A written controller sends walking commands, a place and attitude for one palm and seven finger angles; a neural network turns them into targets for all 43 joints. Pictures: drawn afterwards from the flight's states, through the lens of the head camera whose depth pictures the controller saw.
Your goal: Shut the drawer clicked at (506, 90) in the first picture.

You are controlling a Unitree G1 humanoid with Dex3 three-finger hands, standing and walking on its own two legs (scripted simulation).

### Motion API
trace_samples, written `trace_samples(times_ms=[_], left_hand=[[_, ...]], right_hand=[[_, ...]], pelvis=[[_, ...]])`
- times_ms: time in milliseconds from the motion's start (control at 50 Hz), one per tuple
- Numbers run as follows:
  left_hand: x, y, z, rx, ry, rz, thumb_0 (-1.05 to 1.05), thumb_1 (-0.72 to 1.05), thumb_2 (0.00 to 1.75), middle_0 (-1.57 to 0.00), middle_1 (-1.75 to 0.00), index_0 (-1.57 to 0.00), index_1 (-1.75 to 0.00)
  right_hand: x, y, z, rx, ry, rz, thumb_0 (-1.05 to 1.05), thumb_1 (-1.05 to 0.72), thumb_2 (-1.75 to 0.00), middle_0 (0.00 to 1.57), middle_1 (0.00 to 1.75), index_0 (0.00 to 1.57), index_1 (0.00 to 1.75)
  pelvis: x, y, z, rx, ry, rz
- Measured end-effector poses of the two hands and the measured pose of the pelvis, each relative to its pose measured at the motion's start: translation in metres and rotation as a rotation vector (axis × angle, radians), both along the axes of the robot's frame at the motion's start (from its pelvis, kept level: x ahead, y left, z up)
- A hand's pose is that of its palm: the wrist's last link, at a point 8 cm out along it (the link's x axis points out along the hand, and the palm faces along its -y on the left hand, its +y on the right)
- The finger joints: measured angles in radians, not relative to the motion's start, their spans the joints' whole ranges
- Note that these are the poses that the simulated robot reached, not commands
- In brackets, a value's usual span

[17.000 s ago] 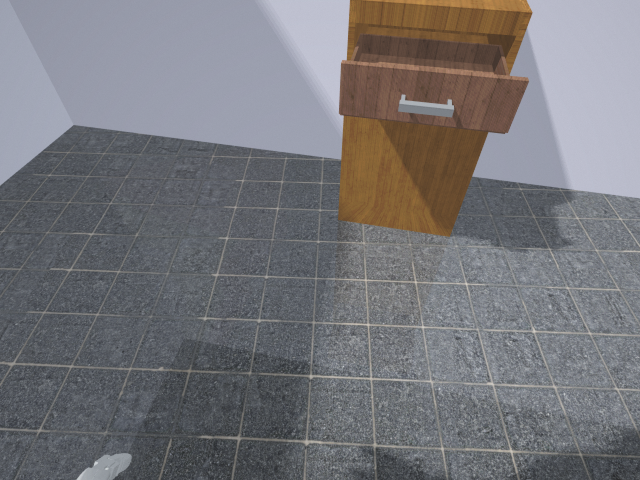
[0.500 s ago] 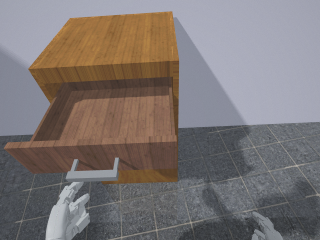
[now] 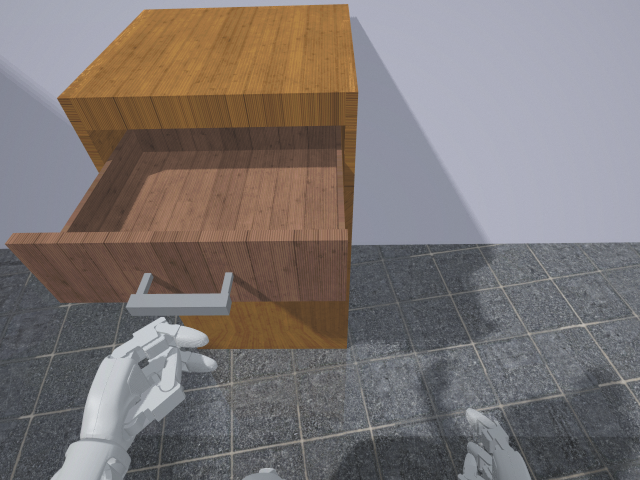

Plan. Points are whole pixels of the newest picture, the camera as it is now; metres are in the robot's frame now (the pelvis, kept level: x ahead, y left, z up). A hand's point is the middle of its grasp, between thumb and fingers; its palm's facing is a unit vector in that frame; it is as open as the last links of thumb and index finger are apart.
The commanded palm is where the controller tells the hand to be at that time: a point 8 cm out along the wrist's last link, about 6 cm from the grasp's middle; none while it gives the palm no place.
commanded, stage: raise the hand and make a fist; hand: left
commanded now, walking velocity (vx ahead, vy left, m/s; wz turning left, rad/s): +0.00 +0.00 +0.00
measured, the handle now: (183, 292) +0.36 +0.20 +0.04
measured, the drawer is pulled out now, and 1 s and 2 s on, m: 0.27 0.27 0.27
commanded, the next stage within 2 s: bring the fist close to the handle in 1.14 s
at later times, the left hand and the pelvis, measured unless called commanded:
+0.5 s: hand (157, 404) +0.18 +0.16 +0.11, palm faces -0.03 -1.00 +0.00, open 3.1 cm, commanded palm +0.14 +0.22 +0.12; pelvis +0.02 +0.05 +0.01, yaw +0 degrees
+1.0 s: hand (142, 402) +0.18 +0.17 +0.13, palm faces +0.00 -1.00 -0.05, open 3.3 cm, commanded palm +0.14 +0.22 +0.14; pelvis +0.01 +0.04 +0.02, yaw +0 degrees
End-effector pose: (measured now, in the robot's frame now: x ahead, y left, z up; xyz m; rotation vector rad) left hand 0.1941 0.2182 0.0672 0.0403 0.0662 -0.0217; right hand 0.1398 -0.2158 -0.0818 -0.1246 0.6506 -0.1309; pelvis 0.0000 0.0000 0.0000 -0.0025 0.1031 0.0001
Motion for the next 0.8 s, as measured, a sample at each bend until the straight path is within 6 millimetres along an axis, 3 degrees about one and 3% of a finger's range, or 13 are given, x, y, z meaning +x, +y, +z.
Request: trace_samples(times_ms=[120, 240, 400, 500, 640, 800], left_hand=[[-0.006, 0.012, 0.009, 0.016, 0.014, 0.046, 0.02, 0.91, 0.9, -0.9, -1.06, -0.91, -1.06], [-0.026, 0.012, 0.011, -0.006, 0.043, 0.022, 0.02, 0.91, 0.9, -1.02, -1.19, -1.03, -1.2], [-0.03, 0.005, 0.042, -0.04, -0.105, 0.025, 0.02, 0.91, 0.9, -1.19, -1.37, -1.19, -1.37], [-0.032, -0.003, 0.046, -0.045, -0.074, -0.008, 0.02, 0.91, 0.9, -1.28, -1.47, -1.29, -1.47], [-0.041, 0.0, 0.06, -0.023, -0.078, 0.016, 0.02, 0.9, 0.9, -1.36, -1.56, -1.37, -1.56], [-0.04, -0.002, 0.075, -0.013, -0.114, -0.005, 0.02, 0.9, 0.9, -1.39, -1.59, -1.4, -1.59]], right_hand=[[-0.013, -0.017, 0.001, -0.046, 0.077, -0.061, 0.01, -0.9, -0.9, 0.2, 0.3, 0.21, 0.3], [0.013, -0.018, 0.018, -0.101, 0.017, -0.042, 0.01, -0.91, -0.9, 0.2, 0.3, 0.2, 0.3], [0.067, 0.024, 0.043, -0.062, -0.158, 0.061, 0.01, -0.91, -0.9, 0.2, 0.3, 0.2, 0.3], [0.084, 0.057, 0.054, -0.002, -0.215, 0.115, 0.01, -0.91, -0.9, 0.2, 0.3, 0.2, 0.3], [0.08, 0.079, 0.059, 0.034, -0.218, 0.164, 0.01, -0.9, -0.9, 0.2, 0.3, 0.21, 0.3], [0.055, 0.065, 0.05, 0.014, -0.155, 0.146, 0.01, -0.9, -0.9, 0.2, 0.3, 0.21, 0.3]], pelvis=[[0.014, 0.012, 0.008, 0.008, 0.006, -0.017], [0.021, 0.027, 0.01, -0.003, 0.011, -0.012], [0.021, 0.043, 0.009, -0.018, 0.001, 0.002], [0.019, 0.049, 0.01, -0.021, -0.016, 0.003], [0.016, 0.052, 0.013, -0.024, -0.046, 0.004], [0.012, 0.049, 0.015, -0.025, -0.069, 0.008]])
